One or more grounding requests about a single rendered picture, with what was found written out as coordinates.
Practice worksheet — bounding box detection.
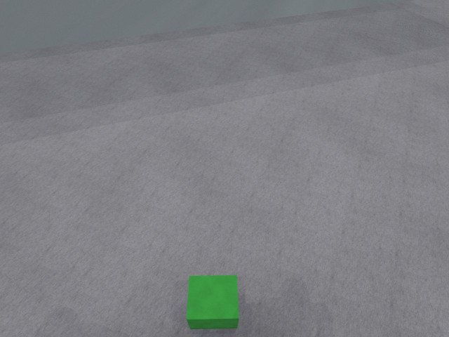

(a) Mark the carton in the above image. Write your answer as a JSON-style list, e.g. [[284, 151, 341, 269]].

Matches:
[[187, 275, 239, 329]]

